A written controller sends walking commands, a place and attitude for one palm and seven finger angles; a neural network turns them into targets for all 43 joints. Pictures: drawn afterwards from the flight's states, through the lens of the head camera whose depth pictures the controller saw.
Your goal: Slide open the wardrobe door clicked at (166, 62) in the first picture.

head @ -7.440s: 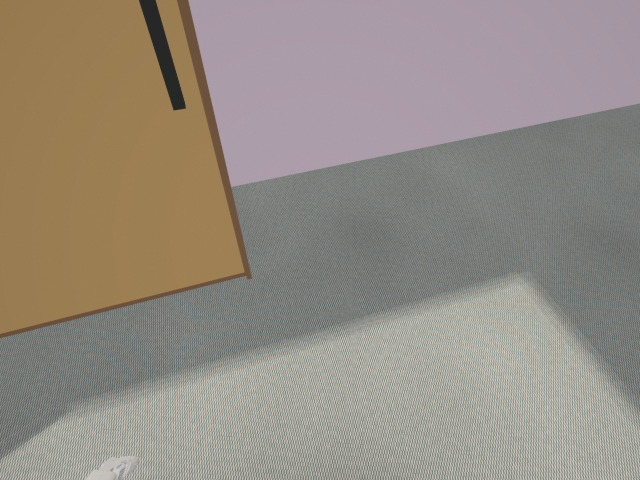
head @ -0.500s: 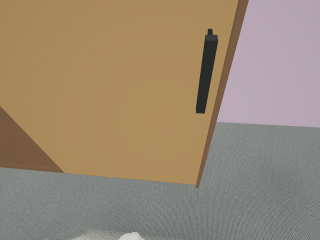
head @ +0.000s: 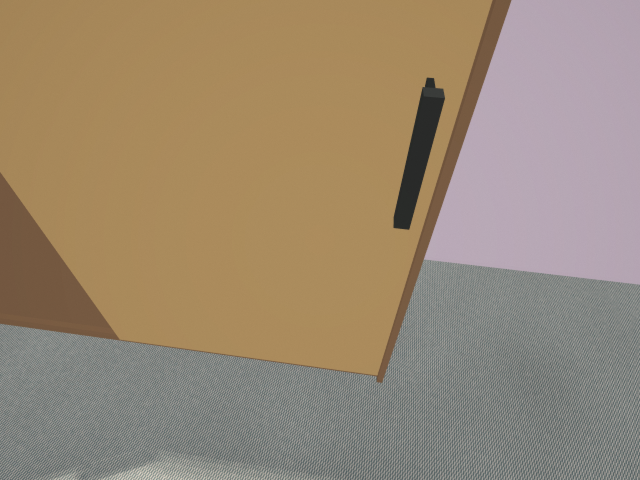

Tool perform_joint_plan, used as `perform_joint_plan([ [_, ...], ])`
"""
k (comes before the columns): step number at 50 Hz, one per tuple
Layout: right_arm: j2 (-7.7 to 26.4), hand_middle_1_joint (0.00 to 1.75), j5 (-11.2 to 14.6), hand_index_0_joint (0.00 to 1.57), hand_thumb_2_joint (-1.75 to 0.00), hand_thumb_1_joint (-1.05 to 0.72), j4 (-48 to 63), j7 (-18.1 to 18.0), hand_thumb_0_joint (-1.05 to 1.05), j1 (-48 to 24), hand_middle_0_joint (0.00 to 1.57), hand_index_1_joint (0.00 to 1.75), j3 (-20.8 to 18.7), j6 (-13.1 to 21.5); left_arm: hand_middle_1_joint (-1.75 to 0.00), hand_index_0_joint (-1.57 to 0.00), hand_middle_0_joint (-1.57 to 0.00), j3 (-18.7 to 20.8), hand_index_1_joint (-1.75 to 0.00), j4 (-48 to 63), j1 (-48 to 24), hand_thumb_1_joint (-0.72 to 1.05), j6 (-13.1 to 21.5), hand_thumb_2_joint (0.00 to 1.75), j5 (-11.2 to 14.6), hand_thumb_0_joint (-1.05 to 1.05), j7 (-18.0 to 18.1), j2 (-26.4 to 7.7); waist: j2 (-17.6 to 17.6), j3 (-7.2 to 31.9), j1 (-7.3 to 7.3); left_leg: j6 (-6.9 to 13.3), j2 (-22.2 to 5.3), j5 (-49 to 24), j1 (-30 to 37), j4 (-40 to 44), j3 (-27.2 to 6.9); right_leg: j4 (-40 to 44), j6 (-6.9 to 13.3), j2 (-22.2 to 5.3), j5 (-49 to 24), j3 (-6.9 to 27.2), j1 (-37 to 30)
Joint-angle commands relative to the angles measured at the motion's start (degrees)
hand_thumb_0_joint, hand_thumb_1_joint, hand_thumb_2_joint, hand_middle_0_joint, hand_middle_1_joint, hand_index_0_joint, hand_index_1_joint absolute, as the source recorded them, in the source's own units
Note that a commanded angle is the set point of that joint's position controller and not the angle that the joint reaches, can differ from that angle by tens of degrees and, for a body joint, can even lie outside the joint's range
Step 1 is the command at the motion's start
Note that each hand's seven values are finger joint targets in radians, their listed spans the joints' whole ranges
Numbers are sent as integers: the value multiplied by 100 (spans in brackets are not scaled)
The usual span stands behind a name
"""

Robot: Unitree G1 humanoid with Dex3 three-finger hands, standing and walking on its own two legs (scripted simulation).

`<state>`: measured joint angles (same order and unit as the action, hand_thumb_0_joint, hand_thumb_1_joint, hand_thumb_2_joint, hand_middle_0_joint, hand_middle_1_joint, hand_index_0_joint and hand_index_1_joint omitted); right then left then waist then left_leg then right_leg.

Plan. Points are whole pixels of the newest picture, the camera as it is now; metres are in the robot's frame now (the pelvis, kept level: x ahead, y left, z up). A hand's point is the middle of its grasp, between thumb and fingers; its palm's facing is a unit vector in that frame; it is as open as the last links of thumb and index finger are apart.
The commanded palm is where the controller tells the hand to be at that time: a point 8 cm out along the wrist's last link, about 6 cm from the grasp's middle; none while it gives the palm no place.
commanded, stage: come to a stop and stand still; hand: right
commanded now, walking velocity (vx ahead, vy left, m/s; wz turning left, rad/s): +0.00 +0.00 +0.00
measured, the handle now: (414, 159) +0.56 -0.10 +0.12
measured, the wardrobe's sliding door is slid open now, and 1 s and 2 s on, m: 0.00 0.00 0.00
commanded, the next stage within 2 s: look again from close up in 0.42 s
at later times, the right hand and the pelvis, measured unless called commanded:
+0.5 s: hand out of the picture -0.03 -0.15 -0.19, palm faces +0.02 +0.99 -0.16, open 7.4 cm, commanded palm none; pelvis -0.01 +0.00 -0.01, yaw -1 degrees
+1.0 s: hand out of the picture +0.04 -0.19 -0.18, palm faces +0.00 +0.98 -0.21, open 7.4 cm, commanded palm none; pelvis +0.02 -0.01 +0.00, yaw +0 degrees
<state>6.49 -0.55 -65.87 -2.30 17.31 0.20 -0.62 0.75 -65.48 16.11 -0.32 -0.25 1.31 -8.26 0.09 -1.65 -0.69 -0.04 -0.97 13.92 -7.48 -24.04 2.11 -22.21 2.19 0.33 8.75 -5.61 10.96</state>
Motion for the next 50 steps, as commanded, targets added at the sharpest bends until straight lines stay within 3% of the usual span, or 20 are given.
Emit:
perform_joint_plan([
  [1,554,30,-8,20,-90,-90,175,-27,0,342,20,30,-95,84,-30,-20,-20,59,-30,99,424,90,29,90,-46,0,25,-410,-7,-594,11,129,-528,851,-999,783,-648,623,-79,-601,1081,846,109],
  [18,336,30,-5,20,-90,-90,144,-44,0,588,20,30,-112,131,-30,-20,-20,60,-30,-1,834,90,70,90,-50,0,61,-152,-38,-436,35,175,-479,628,-920,667,-610,444,-63,-632,897,873,300],
  [19,571,30,-124,20,-90,-90,120,-196,0,916,20,30,-26,277,-30,-20,-20,23,-30,466,-38,90,161,90,-55,0,-28,-419,-196,-719,343,230,-680,-511,-981,693,-823,-821,-273,-556,549,567,760],
  [20,779,30,-74,20,-90,-90,432,-151,0,502,20,30,-70,321,-30,-20,-20,36,-30,595,433,90,93,90,-63,0,-72,-178,-163,-243,-155,438,-976,1350,-1309,956,-1134,-964,-240,-369,1027,541,453],
  [21,813,30,-53,20,-90,-90,596,-124,0,273,20,30,-94,325,-30,-20,-20,46,-30,524,687,90,49,90,-101,0,-104,-215,-141,-160,-266,516,-889,1962,-1581,867,-1059,-1126,-196,-319,1003,473,357],
  [22,766,30,-45,20,-90,-90,686,-112,0,213,20,30,-109,334,-30,-20,-20,48,-30,533,852,90,63,90,-108,0,-108,-201,114,-74,-324,566,-816,1801,-1706,658,-964,-1063,-166,-322,869,506,258],
  [23,727,30,-39,20,-90,-90,719,-101,0,195,20,30,-113,365,-30,-20,-20,6,-30,563,951,90,104,90,-128,0,-113,-155,425,67,-320,565,-709,1331,-1553,370,-723,-861,-124,-353,675,583,209],
  [25,550,30,-36,20,-90,-90,669,-79,0,386,20,30,-95,326,-30,-20,-20,2,-30,685,804,90,171,90,-121,0,-72,-282,602,-104,-135,453,-347,1023,-1268,-59,-514,-270,17,-581,912,981,612],
  [27,466,30,-41,20,-90,-90,633,-51,0,535,20,30,-65,284,-30,-20,-20,8,-30,774,571,90,175,90,-87,0,-45,-391,194,-365,23,363,-240,763,-942,-147,-394,99,110,-682,1334,1152,1054],
  [28,461,30,-54,20,-90,-90,631,-44,0,554,20,30,-61,294,-30,-20,-20,8,-30,801,494,90,199,90,-91,0,-42,-411,153,-375,53,352,-270,492,-837,-163,-395,127,122,-667,1125,1163,1063],
  [30,518,30,-40,20,-90,-90,643,-35,0,540,20,30,-56,290,-30,-20,-20,6,-30,784,443,90,218,90,-75,0,-36,-481,-124,-361,60,315,-321,356,-804,-107,-443,152,105,-648,998,1093,905],
  [32,565,30,-41,20,-90,-90,689,-31,0,501,20,30,-53,278,-30,-20,-20,13,-30,736,398,90,211,90,-70,0,-35,-541,-188,-442,41,300,-354,388,-893,-6,-483,189,86,-625,988,1032,773],
  [39,875,30,-36,20,-90,-90,792,-21,0,338,20,30,-103,291,-30,-20,-20,5,-30,676,196,90,280,90,-59,0,-23,-765,-67,-63,62,249,-453,-371,-537,12,-497,37,82,-628,-99,852,320],
  [50,1118,30,-35,20,-90,-90,776,7,0,142,20,30,-114,256,-30,-20,-20,16,-30,606,-211,90,269,90,-53,0,-18,-1000,27,97,67,213,-502,-653,-419,118,-550,17,61,-686,-437,779,-22],
])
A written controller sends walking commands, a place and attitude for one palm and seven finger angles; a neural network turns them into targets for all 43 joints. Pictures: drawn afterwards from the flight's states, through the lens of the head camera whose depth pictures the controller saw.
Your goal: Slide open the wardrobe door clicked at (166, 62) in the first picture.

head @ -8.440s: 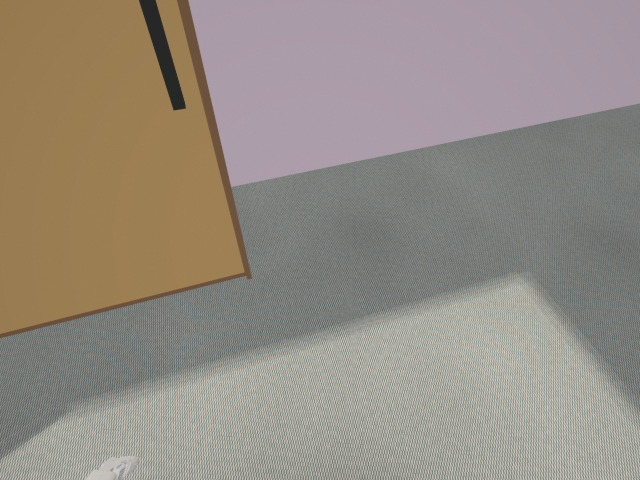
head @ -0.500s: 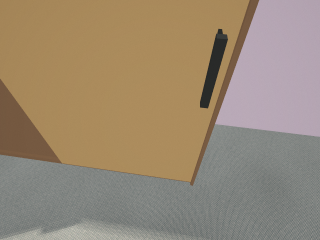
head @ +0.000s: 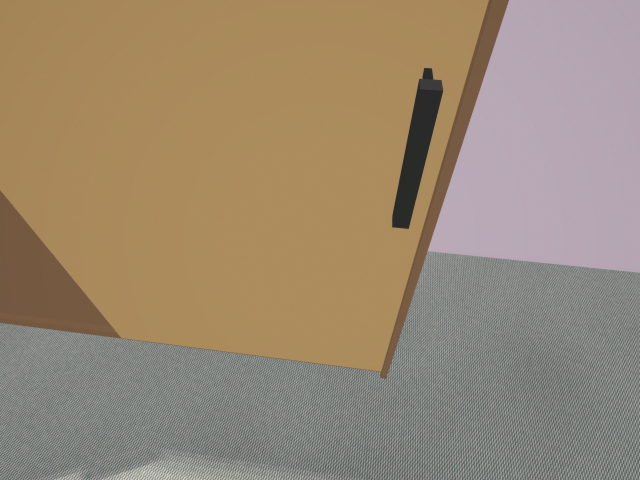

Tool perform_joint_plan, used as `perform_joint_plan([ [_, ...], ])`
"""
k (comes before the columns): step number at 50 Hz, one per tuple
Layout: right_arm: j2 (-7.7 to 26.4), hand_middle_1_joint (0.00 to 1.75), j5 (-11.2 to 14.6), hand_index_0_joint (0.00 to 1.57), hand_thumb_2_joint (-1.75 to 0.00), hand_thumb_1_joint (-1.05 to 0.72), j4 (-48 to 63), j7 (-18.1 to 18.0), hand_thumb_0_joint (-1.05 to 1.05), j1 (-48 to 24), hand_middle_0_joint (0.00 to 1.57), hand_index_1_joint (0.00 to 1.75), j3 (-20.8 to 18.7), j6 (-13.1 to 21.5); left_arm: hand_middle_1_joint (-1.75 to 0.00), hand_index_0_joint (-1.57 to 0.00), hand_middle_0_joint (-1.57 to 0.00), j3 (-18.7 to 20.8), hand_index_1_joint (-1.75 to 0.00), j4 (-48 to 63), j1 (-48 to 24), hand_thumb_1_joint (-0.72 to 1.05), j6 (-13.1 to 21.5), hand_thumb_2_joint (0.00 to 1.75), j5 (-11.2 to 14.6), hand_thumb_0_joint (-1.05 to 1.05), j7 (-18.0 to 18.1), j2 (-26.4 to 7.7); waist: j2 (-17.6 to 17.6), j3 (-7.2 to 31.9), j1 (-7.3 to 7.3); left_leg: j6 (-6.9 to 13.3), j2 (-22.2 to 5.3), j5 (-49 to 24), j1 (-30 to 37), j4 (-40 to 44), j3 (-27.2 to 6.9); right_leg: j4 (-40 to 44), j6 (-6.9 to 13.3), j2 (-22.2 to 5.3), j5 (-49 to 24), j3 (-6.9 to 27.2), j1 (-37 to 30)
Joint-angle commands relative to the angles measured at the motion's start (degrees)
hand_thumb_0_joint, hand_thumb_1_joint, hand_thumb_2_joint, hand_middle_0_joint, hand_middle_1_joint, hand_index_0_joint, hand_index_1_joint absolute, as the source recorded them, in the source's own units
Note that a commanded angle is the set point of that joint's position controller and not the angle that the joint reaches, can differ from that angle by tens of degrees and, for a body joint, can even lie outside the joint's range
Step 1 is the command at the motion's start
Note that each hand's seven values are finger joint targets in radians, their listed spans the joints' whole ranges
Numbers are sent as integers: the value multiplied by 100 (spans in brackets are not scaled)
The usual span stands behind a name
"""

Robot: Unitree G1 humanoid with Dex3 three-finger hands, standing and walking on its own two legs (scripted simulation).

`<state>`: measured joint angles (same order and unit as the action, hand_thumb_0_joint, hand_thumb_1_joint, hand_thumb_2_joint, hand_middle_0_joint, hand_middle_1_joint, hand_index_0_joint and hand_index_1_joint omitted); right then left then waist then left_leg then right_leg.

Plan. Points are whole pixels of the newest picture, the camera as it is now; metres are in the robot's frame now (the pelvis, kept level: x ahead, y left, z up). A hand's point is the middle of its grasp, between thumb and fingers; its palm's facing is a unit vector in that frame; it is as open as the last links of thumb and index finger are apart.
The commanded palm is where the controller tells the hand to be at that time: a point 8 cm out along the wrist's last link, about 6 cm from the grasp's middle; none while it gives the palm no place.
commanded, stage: look again from close up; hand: right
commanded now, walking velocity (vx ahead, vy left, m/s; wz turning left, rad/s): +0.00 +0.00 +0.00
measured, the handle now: (412, 155) +0.54 -0.10 +0.13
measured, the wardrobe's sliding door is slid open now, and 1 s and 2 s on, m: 0.00 0.00 0.00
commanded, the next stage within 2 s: raise the hand with hooked fingers in 0.50 s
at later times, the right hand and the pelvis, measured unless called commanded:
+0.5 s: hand out of the picture +0.03 -0.20 -0.17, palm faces +0.00 +0.97 -0.23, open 7.4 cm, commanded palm none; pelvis +0.01 +0.00 +0.00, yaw +0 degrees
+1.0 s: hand out of the picture +0.15 -0.20 -0.03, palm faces +0.13 +0.99 +0.00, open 8.5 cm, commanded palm +0.13 -0.25 -0.01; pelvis -0.04 +0.04 -0.07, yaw -2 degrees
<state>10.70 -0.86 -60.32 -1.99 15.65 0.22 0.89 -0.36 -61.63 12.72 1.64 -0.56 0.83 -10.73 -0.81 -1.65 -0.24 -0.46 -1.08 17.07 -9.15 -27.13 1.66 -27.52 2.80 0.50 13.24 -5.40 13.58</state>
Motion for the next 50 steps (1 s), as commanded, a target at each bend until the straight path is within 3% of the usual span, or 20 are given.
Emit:
perform_joint_plan([
  [1,718,30,-5,20,-90,-90,205,-23,0,269,20,30,-118,101,-30,-20,-20,130,-30,201,119,90,76,90,-18,0,33,-759,101,99,15,249,-489,-983,-234,424,-500,568,0,-708,-936,772,-292],
  [24,948,30,-5,20,-90,-90,74,0,0,104,20,30,-128,92,-30,-20,-20,128,-30,39,-126,90,77,90,-5,0,32,-957,32,190,57,230,-567,-1139,-36,602,-509,697,-5,-758,-1159,775,-489],
  [29,950,30,-4,20,-90,-90,50,5,0,62,20,30,-116,73,-30,-20,-20,119,-30,2,-144,90,61,90,-8,0,31,-963,115,12,54,226,-556,-932,-121,671,-499,802,-16,-760,-980,810,-438],
  [30,572,30,-68,20,-90,-90,-71,-247,0,520,20,30,-14,131,-30,-20,-20,96,-30,359,-177,90,66,90,42,0,28,-776,156,-197,96,109,-742,-2389,-397,587,-691,-328,-176,-819,-2089,598,-303],
  [31,2549,32,933,20,-89,-88,8547,-276,0,-3669,20,32,-1694,1282,-30,-20,-20,389,-30,2225,169,90,796,90,308,0,198,-1559,1026,2738,-443,265,-87,-2556,-104,-16,30,204,-306,-160,-2725,834,-1896],
  [32,2035,33,504,20,-88,-85,7333,-389,0,-776,20,33,-1336,1088,-30,-20,-20,189,-30,2140,-269,90,1329,90,242,0,373,-1094,1722,2655,178,286,84,-1192,-597,-484,41,313,-242,-567,-3434,910,-2608],
  [33,742,34,799,21,-87,-83,6504,-471,0,704,21,34,-714,442,-30,-20,-20,240,-30,2084,-227,90,1421,90,259,0,330,-839,1581,1823,-3,212,84,-226,-853,-670,323,446,-492,-441,-2884,852,-1682],
  [34,197,36,926,21,-86,-81,6176,-369,0,541,21,36,-545,456,-30,-20,-20,282,-30,2013,-56,90,1427,90,315,0,293,-839,765,778,-211,167,95,-162,-1253,-473,343,360,-408,-438,-2169,817,-1015],
  [35,475,37,1007,21,-85,-78,6228,-259,0,141,21,37,-881,757,-30,-20,-20,394,-30,2327,-211,90,1455,90,224,0,269,-1029,428,193,-260,153,126,-166,-1563,-300,414,78,-316,-309,-1165,858,-343],
  [36,683,39,1071,21,-84,-76,5834,-91,0,487,21,39,-1280,1116,-30,-20,-20,467,-30,2394,-259,90,1437,90,160,0,262,-1120,-13,92,-195,155,148,-191,-1805,-275,494,-221,-295,-224,-559,806,207],
  [37,416,40,1190,21,-83,-74,5333,174,0,1119,21,40,-1289,1517,-30,-20,-20,474,-30,2543,-313,90,1412,90,110,0,234,-1076,-526,41,-69,155,210,-53,-2110,-550,593,-519,-305,-180,-331,795,680],
  [38,325,42,1263,21,-82,-71,4912,518,0,1603,21,42,-1369,1935,-30,-20,-20,517,-30,2706,-386,90,1420,90,130,0,162,-1061,-639,174,150,195,220,-70,-2162,-835,558,-849,-333,-105,-369,700,1053],
  [39,179,43,1398,22,-81,-69,4664,880,0,1818,22,43,-1357,2382,-30,-20,-20,527,-30,2788,-490,90,1419,90,105,0,97,-1033,-979,363,220,188,221,56,-2511,-1235,535,-1214,-354,-97,-220,642,1472],
  [41,316,47,1664,22,-79,-64,4706,1709,0,1695,22,47,-1464,3260,-30,-20,-20,576,-30,3069,-664,90,1475,90,134,0,-17,-1066,-807,710,309,211,161,339,-2945,-1795,310,-1866,-365,-22,201,538,2205],
  [42,629,48,1775,22,-78,-62,4809,2100,0,1611,22,48,-1697,3549,-30,-20,-20,603,-30,3254,-703,90,1535,90,165,0,-49,-1105,-535,1000,322,228,119,454,-2973,-1927,139,-2115,-344,4,307,503,2370],
  [43,946,50,1884,22,-77,-60,4749,2340,0,1624,22,50,-1995,3484,-30,-20,-20,609,-30,3438,-647,90,1525,90,205,0,-47,-1144,-131,1167,435,257,78,492,-2877,-1985,-63,-2235,-304,29,320,448,2436],
  [44,1096,51,2052,22,-76,-57,5265,2490,0,1303,22,51,-2063,3335,-30,-20,-20,588,-30,3703,-750,90,1522,90,243,0,-6,-1186,33,1546,421,211,46,716,-2758,-1907,-199,-2283,-256,63,445,386,2412],
  [47,1366,55,2337,23,-73,-50,6457,2372,0,502,23,55,-2261,2820,-30,-20,-20,502,-30,4066,-644,90,1484,90,336,0,200,-1102,249,1814,289,81,16,1643,-2710,-1473,-558,-2344,-152,37,861,395,2373],
  [48,1421,57,2324,23,-72,-48,6784,2230,0,125,23,57,-2226,2773,-30,-20,-20,460,-30,4008,-493,90,1473,90,304,0,255,-1072,219,1705,155,67,43,1771,-2820,-1435,-633,-2394,-133,-21,918,491,2385],
  [50,1465,60,2131,23,-70,-43,7541,1941,0,-244,23,60,-2131,2868,-30,-20,-20,427,-30,3916,-292,90,1512,90,264,0,342,-998,597,1787,14,83,55,1573,-2824,-1353,-646,-2375,-78,-100,769,570,2058],
])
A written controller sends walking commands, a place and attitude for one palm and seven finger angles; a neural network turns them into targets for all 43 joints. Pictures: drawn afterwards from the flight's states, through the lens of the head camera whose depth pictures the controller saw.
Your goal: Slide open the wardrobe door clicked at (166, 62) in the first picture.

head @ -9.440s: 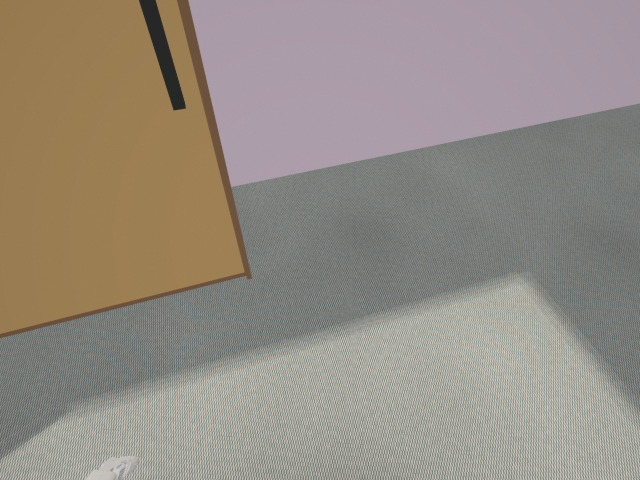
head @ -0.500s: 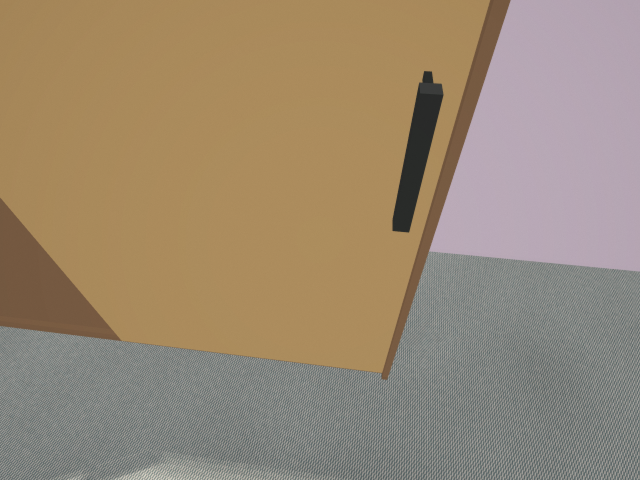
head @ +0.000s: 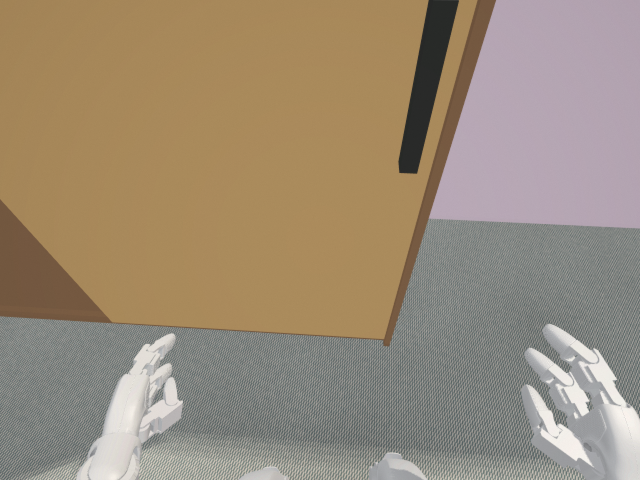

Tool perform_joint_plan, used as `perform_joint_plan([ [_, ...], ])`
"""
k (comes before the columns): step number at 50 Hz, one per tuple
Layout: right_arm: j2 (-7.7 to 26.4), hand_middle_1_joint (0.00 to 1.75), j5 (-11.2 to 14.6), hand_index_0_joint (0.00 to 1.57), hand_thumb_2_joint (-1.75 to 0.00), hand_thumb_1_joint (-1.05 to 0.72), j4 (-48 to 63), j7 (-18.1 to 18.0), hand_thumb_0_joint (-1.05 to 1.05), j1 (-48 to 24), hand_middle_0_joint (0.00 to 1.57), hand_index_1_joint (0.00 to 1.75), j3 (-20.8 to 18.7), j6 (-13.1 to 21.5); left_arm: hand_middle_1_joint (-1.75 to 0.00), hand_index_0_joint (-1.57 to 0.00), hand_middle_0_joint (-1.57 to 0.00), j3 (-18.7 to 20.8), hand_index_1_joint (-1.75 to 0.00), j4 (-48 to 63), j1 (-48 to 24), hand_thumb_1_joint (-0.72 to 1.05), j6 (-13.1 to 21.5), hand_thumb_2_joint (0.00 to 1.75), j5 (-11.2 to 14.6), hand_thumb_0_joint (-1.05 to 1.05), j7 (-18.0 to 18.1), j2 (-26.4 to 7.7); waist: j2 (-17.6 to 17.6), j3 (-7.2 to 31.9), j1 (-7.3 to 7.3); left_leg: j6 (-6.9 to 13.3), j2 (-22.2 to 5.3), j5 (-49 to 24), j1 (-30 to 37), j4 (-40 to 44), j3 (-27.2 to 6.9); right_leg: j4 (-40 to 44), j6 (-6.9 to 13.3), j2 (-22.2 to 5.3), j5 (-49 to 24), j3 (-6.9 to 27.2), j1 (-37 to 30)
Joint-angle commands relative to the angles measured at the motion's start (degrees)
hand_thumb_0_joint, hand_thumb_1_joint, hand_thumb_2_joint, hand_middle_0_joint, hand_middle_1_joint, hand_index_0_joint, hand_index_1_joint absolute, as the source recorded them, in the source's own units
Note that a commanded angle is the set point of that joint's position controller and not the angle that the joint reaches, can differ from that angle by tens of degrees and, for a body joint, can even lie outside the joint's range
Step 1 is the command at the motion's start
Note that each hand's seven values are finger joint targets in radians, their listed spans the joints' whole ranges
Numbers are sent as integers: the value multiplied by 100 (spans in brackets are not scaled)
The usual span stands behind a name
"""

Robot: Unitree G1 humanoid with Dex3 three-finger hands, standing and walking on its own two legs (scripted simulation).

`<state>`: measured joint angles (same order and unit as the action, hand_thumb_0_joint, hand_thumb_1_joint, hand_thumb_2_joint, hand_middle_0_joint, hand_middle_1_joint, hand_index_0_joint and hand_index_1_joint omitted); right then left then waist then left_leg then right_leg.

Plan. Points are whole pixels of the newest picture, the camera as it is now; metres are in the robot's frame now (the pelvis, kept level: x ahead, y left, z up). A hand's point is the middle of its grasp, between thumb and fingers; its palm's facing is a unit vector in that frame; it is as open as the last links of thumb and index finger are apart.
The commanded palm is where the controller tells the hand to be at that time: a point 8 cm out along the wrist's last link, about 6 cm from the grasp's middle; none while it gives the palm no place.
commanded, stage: raise the hand with hooked fingers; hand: right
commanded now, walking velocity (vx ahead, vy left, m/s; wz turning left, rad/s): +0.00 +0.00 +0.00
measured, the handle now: (421, 88) +0.58 -0.11 +0.20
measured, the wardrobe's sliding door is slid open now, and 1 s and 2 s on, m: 0.00 0.00 0.00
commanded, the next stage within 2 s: move the hooked fingers beside the handle in 1.70 s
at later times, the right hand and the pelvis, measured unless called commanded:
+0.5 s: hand (596, 350) +0.24 -0.25 +0.12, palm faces +0.09 +0.99 -0.05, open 11.5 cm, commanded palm +0.21 -0.30 +0.13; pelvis +0.02 -0.01 +0.04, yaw +0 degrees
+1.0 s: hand out of the picture +0.27 -0.30 +0.19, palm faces +0.11 +0.99 -0.05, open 13.8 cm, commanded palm +0.24 -0.34 +0.20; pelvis +0.02 -0.02 +0.06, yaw -1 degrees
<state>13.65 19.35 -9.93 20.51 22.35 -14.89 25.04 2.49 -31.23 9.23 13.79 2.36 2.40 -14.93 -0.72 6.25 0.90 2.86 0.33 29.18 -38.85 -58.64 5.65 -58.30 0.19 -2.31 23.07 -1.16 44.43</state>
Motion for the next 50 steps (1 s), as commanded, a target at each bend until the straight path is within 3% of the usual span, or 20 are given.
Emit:
perform_joint_plan([
  [1,1092,62,25,24,-69,-41,2673,-400,0,-1075,24,62,-415,490,-30,-20,-20,89,-30,819,102,90,320,90,-43,0,218,-562,615,809,-237,-239,-59,261,51,1809,-982,725,208,160,-214,184,-1065],
  [3,1222,64,-70,24,-67,-36,2624,-434,0,-1420,24,64,-340,528,-30,-20,-20,23,-30,620,193,90,364,90,-69,0,303,-607,535,551,-394,-224,-17,129,11,1831,-964,687,225,113,-254,272,-1011],
  [5,1213,68,-82,24,-65,-32,2289,-292,0,-1299,24,68,-271,437,-30,-20,-20,-14,-30,479,177,90,420,90,-38,0,363,-629,644,478,-400,-235,-32,-58,99,1911,-960,758,224,109,-327,292,-1092],
  [6,1278,69,-71,24,-64,-29,2104,-205,0,-1225,24,69,-310,315,-30,-20,-20,-38,-30,447,154,90,434,90,-25,0,375,-638,673,423,-361,-235,-39,-90,167,1966,-930,837,216,113,-329,304,-1104],
  [9,1468,74,79,25,-61,-22,1759,24,0,-912,25,74,-616,-194,-30,-20,-20,-70,-30,446,130,90,460,90,20,0,400,-631,694,733,-125,-266,-103,-700,750,2096,-947,1040,210,137,-739,292,-1334],
  [10,1519,75,158,25,-60,-20,1605,49,0,-660,25,75,-820,-373,-30,-20,-20,-56,-30,451,100,90,450,90,24,0,400,-601,464,864,-26,-324,-153,-970,1011,2145,-971,1094,193,146,-891,278,-1345],
  [13,1549,80,374,25,-57,-13,1278,47,0,-496,25,80,-1163,-722,-30,-20,-20,-79,-30,474,20,90,399,90,19,0,378,-552,12,749,137,-427,-197,-1642,1437,2214,-939,1293,150,154,-1174,323,-1339],
  [18,1433,87,388,26,-52,-1,1751,-27,0,-533,26,87,-1117,-609,-30,-20,-20,-50,-30,523,92,90,465,90,-3,0,283,-591,91,857,163,-411,-88,-2568,1579,2116,-629,1574,165,180,-1688,264,-1862],
  [22,1406,93,325,27,-48,8,1773,-15,0,-720,27,93,-979,-584,-30,-20,-20,-37,-30,465,202,90,519,90,37,0,284,-673,168,629,26,-354,-2,-2178,1307,2246,-432,1786,188,179,-1536,214,-2119],
  [28,1818,102,298,28,-42,22,2047,-19,0,-1523,28,102,-1128,-766,-30,-20,-20,-121,-30,460,192,90,553,90,56,0,373,-733,446,609,61,-232,61,-1853,1506,2448,-344,2134,196,155,-1472,290,-2573],
  [31,1758,107,261,29,-39,29,2097,-46,0,-1667,29,107,-1069,-933,-30,-20,-20,-162,-30,461,142,90,559,90,81,0,391,-705,722,643,70,-209,70,-1876,1552,2528,-245,2321,173,147,-1492,314,-2850],
  [33,1872,110,280,29,-37,34,1952,-42,0,-1866,29,110,-1155,-1117,-30,-20,-20,-192,-30,453,129,90,537,90,83,0,403,-723,538,489,94,-193,107,-1836,1656,2631,-217,2441,170,134,-1442,356,-2863],
  [34,1876,111,271,29,-36,36,1887,-24,0,-1995,29,111,-1126,-1220,-30,-20,-20,-216,-30,466,86,90,517,90,102,0,408,-725,671,407,88,-192,93,-1766,1656,2683,-216,2516,158,141,-1351,354,-2869],
  [38,2033,117,249,30,-32,45,1819,27,0,-2311,30,117,-1228,-1595,-30,-20,-20,-271,-30,514,28,90,485,90,110,0,425,-724,694,434,159,-166,110,-1830,1884,2858,-201,2699,154,150,-1400,395,-3080],
  [40,2017,120,232,30,-30,50,1813,65,0,-2543,30,120,-1189,-1760,-30,-20,-20,-301,-30,521,-15,90,455,90,134,0,435,-697,684,400,122,-173,115,-1853,1889,2926,-163,2791,142,130,-1412,411,-3206],
  [43,2125,120,224,30,-30,50,1745,81,0,-2869,30,120,-1238,-1954,-30,-20,-20,-350,-30,522,-60,90,428,90,138,0,455,-695,548,290,142,-153,138,-1793,2012,3078,-166,2923,143,128,-1367,456,-3293],
  [46,2223,120,179,30,-30,50,1784,100,0,-3222,30,120,-1277,-2088,-30,-20,-20,-378,-30,532,-129,90,415,90,159,0,476,-672,763,350,131,-148,120,-1734,2038,3175,-165,3056,136,133,-1301,484,-3503],
  [48,2344,120,195,30,-30,50,1674,105,0,-3370,30,120,-1361,-2201,-30,-20,-20,-413,-30,515,-147,90,396,90,157,0,496,-672,557,283,158,-147,127,-1693,2150,3305,-182,3128,145,144,-1233,490,-3492],
  [50,2405,120,155,30,-30,50,1699,129,0,-3621,30,120,-1374,-2284,-30,-20,-20,-420,-30,510,-186,90,389,90,175,0,513,-668,688,344,136,-152,111,-1712,2185,3349,-181,3196,144,146,-1254,479,-3613],
])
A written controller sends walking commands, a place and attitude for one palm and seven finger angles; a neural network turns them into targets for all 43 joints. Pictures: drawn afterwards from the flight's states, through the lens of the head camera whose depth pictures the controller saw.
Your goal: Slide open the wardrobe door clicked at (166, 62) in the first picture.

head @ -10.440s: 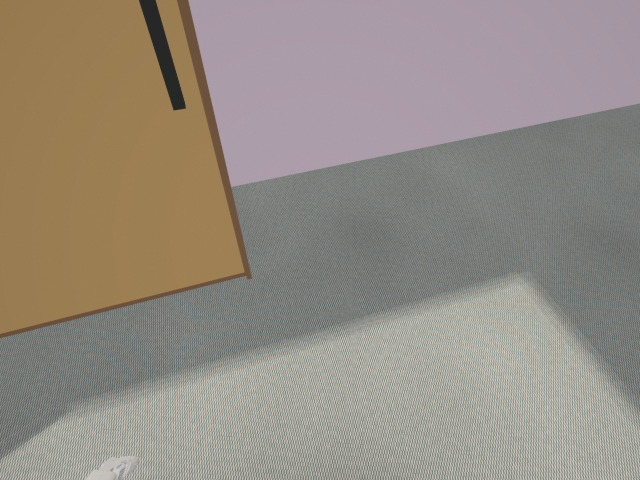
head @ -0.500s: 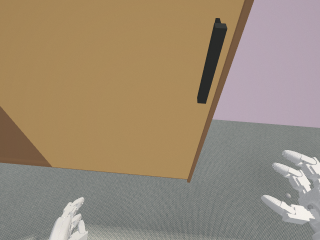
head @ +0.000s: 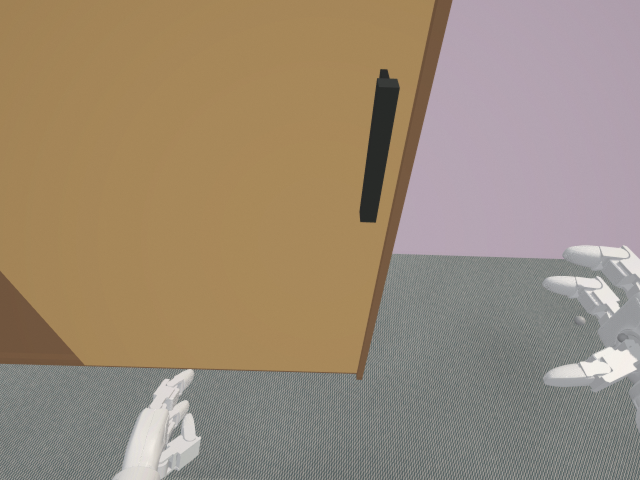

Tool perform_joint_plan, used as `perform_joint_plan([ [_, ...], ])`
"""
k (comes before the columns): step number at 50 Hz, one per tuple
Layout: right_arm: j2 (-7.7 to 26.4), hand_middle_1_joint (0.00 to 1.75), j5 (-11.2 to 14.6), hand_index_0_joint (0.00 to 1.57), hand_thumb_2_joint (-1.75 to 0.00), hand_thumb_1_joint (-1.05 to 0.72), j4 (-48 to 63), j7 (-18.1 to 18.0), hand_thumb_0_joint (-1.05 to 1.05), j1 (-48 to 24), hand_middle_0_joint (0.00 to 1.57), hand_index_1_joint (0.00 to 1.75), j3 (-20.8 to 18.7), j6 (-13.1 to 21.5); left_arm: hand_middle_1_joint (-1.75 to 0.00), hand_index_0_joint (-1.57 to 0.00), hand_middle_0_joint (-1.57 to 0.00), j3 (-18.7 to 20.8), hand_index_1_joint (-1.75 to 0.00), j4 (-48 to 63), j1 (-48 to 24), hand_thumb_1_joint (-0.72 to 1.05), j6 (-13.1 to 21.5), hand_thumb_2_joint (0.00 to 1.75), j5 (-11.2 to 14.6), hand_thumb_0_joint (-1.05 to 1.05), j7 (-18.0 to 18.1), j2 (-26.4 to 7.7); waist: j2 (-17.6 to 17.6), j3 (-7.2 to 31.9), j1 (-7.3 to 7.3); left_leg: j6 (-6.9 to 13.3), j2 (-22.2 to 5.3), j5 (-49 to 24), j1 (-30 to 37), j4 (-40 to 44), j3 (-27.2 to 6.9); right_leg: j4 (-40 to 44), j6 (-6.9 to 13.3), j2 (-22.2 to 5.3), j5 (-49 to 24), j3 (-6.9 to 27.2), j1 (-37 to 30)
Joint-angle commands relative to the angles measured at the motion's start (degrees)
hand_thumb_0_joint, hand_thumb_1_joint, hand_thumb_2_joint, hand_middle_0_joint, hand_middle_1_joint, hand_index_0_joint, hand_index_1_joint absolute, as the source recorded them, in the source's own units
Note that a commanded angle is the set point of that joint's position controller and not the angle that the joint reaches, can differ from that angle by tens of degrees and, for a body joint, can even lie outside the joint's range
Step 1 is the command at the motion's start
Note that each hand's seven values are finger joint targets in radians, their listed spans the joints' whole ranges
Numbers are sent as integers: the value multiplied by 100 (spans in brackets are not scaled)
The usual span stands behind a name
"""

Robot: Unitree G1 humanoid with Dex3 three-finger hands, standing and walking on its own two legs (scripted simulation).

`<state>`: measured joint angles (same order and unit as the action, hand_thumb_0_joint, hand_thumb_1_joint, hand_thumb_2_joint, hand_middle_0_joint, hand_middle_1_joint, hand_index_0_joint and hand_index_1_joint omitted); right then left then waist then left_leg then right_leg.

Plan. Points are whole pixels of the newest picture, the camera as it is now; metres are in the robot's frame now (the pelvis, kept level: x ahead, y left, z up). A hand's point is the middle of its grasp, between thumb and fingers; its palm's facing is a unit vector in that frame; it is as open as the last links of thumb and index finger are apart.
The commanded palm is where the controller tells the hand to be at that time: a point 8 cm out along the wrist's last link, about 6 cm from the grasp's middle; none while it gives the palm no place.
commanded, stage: raise the hand with hooked fingers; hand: right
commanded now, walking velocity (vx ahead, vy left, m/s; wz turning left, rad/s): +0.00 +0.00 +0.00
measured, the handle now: (375, 151) +0.56 -0.08 +0.14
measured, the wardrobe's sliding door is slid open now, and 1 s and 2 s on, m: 0.00 0.00 0.00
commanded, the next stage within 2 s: move the hooked fingers beside the handle in 0.70 s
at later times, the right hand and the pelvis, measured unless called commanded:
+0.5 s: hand (580, 291) +0.28 -0.26 +0.16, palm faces +0.09 +1.00 -0.03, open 14.0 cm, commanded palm +0.24 -0.30 +0.17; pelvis +0.00 +0.01 +0.01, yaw +1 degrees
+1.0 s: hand (558, 280) +0.29 -0.24 +0.16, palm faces +0.09 +1.00 -0.01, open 14.0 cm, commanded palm +0.27 -0.28 +0.16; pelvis -0.01 +0.02 +0.01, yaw +0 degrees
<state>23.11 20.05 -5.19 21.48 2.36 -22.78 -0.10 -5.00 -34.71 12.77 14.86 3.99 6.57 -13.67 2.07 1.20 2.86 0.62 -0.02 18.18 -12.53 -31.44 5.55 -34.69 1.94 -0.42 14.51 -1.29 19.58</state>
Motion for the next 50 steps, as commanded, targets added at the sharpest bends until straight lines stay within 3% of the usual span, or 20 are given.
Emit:
perform_joint_plan([
  [1,1500,120,90,30,-30,50,1182,40,0,-1684,30,120,-620,191,-30,-20,-20,321,-30,855,-553,90,285,90,16,0,101,-782,399,894,-56,70,142,-604,-432,668,-174,874,-30,-40,-374,510,-1190],
  [9,1861,120,109,30,-30,50,903,191,0,-2366,30,120,-812,-128,-30,-20,-20,280,-30,831,-658,90,220,90,58,0,103,-797,381,888,-24,87,113,-816,-137,912,-258,980,-15,8,-569,449,-1325],
  [15,1644,120,128,30,-30,50,563,311,0,-2004,30,120,-689,-345,-30,-20,-20,321,-30,895,-636,90,147,90,93,0,17,-824,218,835,20,68,94,-1087,-138,888,-270,946,-7,38,-740,367,-1278],
  [18,1799,120,141,30,-30,50,699,249,0,-2025,30,120,-843,-333,-30,-20,-20,344,-30,937,-658,90,122,90,73,0,-6,-819,102,830,52,60,95,-1063,-131,910,-327,891,7,36,-743,335,-1262],
  [22,1839,120,74,30,-30,50,1116,94,0,-2284,30,120,-895,-162,-30,-20,-20,344,-30,959,-677,90,134,90,64,0,13,-774,510,993,19,60,98,-1051,-125,902,-315,919,3,55,-774,286,-1447],
  [24,1870,120,85,30,-30,50,1060,60,0,-2257,30,120,-944,-127,-30,-20,-20,350,-30,923,-659,90,131,90,50,0,26,-787,268,975,-1,38,89,-1157,-74,920,-359,893,29,51,-818,261,-1399],
  [27,1754,120,57,30,-30,50,974,68,0,-2245,30,120,-851,-141,-30,-20,-20,353,-30,890,-643,90,115,90,64,0,50,-776,435,911,-16,37,96,-1208,-109,899,-319,919,10,57,-835,248,-1434],
  [28,1725,120,77,30,-30,50,870,96,0,-2195,30,120,-802,-175,-30,-20,-20,347,-30,890,-645,90,108,90,61,0,48,-780,262,787,-18,18,85,-1169,-133,953,-373,883,22,48,-776,236,-1343],
  [31,1658,120,68,30,-30,50,817,135,0,-2287,30,120,-696,-238,-30,-20,-20,349,-30,882,-673,90,92,90,90,0,72,-787,325,732,-57,1,77,-1022,-210,972,-372,909,22,63,-627,237,-1317],
  [32,1687,120,65,30,-30,50,794,142,0,-2292,30,120,-713,-257,-30,-20,-20,345,-30,901,-676,90,91,90,87,0,80,-787,398,749,-44,7,73,-954,-231,978,-381,912,19,71,-574,253,-1315],
  [33,1714,120,87,30,-30,50,853,129,0,-2270,30,120,-746,-240,-30,-20,-20,353,-30,901,-691,90,88,90,83,0,74,-793,178,816,-36,-10,64,-1035,-128,980,-412,866,28,54,-659,235,-1313],
  [36,1732,120,81,30,-30,50,941,126,0,-2278,30,120,-780,-210,-30,-20,-20,342,-30,917,-709,90,92,90,80,0,68,-767,376,891,-10,7,71,-1149,-122,936,-378,884,23,74,-743,239,-1380],
  [38,1771,120,113,30,-30,50,895,111,0,-2177,30,120,-825,-186,-30,-20,-20,343,-30,920,-692,90,90,90,73,0,62,-777,100,880,1,-14,79,-1075,-88,961,-390,867,25,62,-699,241,-1308],
  [40,1717,120,100,30,-30,50,794,114,0,-2191,30,120,-787,-217,-30,-20,-20,345,-30,907,-701,90,78,90,88,0,73,-780,158,793,-23,-19,70,-989,-174,971,-388,897,28,73,-601,244,-1276],
  [42,1487,120,75,30,-30,50,776,94,0,-2587,30,120,-496,-206,-30,-20,-20,338,-30,884,-706,90,91,90,105,0,92,-762,277,680,-113,-14,84,-790,-357,1000,-384,919,28,69,-430,270,-1331],
  [43,1518,120,91,30,-30,50,719,63,0,-2648,30,120,-502,-199,-30,-20,-20,343,-30,869,-693,90,92,90,98,0,98,-775,44,687,-115,-27,78,-764,-324,1026,-427,876,38,59,-418,269,-1280],
  [47,1415,120,-73,30,-30,50,509,-54,0,-3361,30,120,-199,-197,-30,-20,-20,330,-30,795,-676,90,68,90,119,0,151,-782,289,666,-233,-12,64,-425,-516,1044,-400,937,32,72,-142,315,-1288],
  [48,1502,120,-74,30,-30,50,399,-102,0,-3466,30,120,-249,-168,-30,-20,-20,340,-30,767,-667,90,68,90,108,0,160,-791,66,707,-235,-28,51,-406,-467,1075,-482,865,47,59,-153,290,-1238],
  [49,1610,120,-105,30,-30,50,262,-139,0,-3387,30,120,-358,-187,-30,-20,-20,348,-30,756,-671,90,56,90,103,0,167,-799,189,739,-186,-18,23,-394,-428,1068,-509,866,45,63,-164,286,-1199],
  [50,1549,120,-154,30,-30,50,253,-168,0,-3657,30,120,-227,-170,-30,-20,-20,330,-30,730,-676,90,38,90,110,0,176,-796,275,774,-239,-18,11,-371,-442,1066,-502,877,39,73,-137,278,-1218],
])
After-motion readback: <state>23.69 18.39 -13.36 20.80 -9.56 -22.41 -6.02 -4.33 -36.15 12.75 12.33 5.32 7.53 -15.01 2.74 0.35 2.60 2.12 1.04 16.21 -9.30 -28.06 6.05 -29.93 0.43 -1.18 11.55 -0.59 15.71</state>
